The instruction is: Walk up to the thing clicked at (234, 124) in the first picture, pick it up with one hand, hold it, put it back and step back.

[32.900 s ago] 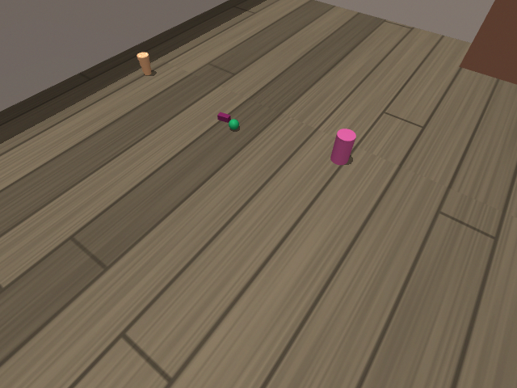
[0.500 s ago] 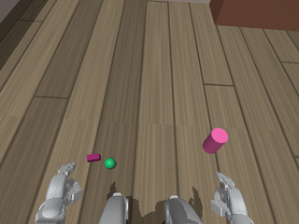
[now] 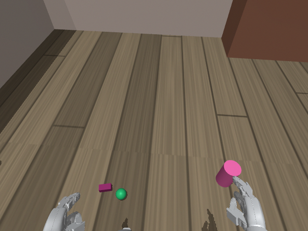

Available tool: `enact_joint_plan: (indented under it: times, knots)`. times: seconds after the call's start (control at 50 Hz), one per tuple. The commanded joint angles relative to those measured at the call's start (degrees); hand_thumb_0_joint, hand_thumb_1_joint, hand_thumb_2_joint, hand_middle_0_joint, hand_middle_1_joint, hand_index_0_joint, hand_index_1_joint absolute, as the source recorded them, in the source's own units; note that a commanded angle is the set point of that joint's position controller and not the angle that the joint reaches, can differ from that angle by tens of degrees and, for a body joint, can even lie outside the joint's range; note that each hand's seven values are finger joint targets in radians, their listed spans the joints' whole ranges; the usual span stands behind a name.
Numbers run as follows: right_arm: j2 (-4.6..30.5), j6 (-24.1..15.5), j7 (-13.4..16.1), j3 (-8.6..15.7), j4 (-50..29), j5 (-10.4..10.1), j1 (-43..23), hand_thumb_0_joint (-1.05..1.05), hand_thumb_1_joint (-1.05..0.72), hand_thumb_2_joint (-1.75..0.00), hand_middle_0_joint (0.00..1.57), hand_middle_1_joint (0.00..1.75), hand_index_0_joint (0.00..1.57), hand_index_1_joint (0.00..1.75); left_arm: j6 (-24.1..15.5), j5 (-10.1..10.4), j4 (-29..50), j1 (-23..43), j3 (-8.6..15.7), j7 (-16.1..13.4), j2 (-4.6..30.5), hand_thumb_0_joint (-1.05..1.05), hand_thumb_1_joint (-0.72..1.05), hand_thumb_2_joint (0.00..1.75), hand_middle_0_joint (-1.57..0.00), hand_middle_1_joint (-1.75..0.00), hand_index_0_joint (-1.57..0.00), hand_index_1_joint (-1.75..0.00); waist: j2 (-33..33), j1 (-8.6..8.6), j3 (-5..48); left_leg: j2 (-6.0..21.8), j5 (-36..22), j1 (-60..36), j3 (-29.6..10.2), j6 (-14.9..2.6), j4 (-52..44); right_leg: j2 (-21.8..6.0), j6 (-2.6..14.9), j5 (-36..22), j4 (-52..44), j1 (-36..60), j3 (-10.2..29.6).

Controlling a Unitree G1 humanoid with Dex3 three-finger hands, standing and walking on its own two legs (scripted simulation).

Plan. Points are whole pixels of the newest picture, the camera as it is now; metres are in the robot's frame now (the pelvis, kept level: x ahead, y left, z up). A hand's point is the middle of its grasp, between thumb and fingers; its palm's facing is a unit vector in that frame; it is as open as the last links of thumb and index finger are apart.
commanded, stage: home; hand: left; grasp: from above
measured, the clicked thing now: (121, 193) +0.44 +0.18 -0.68
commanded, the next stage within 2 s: stand in 1.76 s
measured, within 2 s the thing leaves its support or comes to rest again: neither
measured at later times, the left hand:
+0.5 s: hand (86, 229) +0.15 +0.17 -0.05, palm faces +0.05 -0.98 -0.20, open 7.4 cm
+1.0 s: hand out of the picture +0.15 +0.18 -0.05, palm faces +0.04 -0.98 -0.20, open 7.4 cm
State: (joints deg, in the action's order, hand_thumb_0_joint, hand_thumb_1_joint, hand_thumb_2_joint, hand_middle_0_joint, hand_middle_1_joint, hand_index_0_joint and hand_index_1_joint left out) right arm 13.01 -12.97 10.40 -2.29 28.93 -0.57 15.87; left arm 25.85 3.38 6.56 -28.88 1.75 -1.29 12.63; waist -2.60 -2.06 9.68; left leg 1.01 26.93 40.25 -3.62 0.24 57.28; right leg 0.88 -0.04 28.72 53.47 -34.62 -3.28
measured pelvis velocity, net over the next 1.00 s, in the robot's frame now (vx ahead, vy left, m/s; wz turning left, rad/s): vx -0.01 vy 0.00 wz -0.01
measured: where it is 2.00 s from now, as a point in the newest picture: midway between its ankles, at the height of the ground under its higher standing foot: outside the picture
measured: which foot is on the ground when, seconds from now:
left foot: down 0.00-1.00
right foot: down 0.00-1.00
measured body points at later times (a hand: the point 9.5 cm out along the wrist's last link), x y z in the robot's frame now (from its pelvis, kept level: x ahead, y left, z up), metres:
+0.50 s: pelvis -0.01 -0.01 +0.00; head +0.00 -0.01 +0.45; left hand +0.15 +0.22 -0.03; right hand +0.14 -0.25 -0.07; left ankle +0.02 +0.12 -0.68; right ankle -0.02 -0.12 -0.68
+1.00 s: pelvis -0.01 +0.00 +0.00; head +0.00 +0.00 +0.45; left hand +0.14 +0.23 -0.03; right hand +0.15 -0.25 -0.06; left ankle +0.02 +0.12 -0.68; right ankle -0.02 -0.12 -0.68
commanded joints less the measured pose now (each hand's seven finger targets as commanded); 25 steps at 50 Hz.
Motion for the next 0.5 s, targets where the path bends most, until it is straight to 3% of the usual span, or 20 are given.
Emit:
enact_joint_plan:
  times: [0.0,0.22,0.48]
  knots:
    - [6.5,-3.3,0.7,3.1,-7.7,0.2,-2.5,0.00,-0.90,-0.90,0.20,0.30,0.20,0.30,-3.0,-0.7,10.9,1.5,3.7,-0.2,6.2,0.00,0.90,0.90,-0.20,-0.30,-0.20,-0.30,-0.5,-0.29,3.8,-1.3,-15.1,-8.8,1.4,-1.20,-8.2,0.9,0.05,-15.8,-8.6,0.3,0.0]
    - [6.7,-3.5,0.6,3.1,-7.4,0.3,-2.9,0.00,-0.90,-0.90,0.20,0.30,0.20,0.30,-3.4,-0.6,10.1,1.6,3.0,-0.2,5.8,0.00,0.90,0.90,-0.20,-0.30,-0.20,-0.30,-0.1,-0.53,3.2,-1.0,-12.6,-8.3,0.9,-1.18,-8.8,1.1,0.13,-13.4,-8.8,-0.3,0.0]
    - [6.7,-4.1,1.0,3.2,-7.2,0.3,-3.1,0.00,-0.90,-0.90,0.20,0.30,0.20,0.30,-3.6,-0.5,9.9,1.7,3.8,0.0,6.3,0.00,0.90,0.90,-0.20,-0.30,-0.20,-0.30,0.7,-0.23,2.9,-1.0,-8.8,-6.7,1.1,-1.21,-9.0,0.9,0.01,-9.8,-9.3,-1.1,0.3]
